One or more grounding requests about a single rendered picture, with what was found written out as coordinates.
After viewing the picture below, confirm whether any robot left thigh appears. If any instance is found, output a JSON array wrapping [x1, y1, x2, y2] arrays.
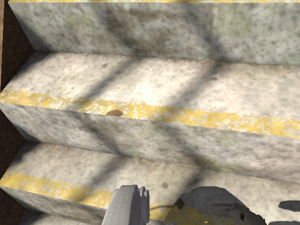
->
[[101, 185, 150, 225]]

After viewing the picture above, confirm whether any right robot hand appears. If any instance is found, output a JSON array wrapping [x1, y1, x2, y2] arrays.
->
[[210, 202, 267, 225]]

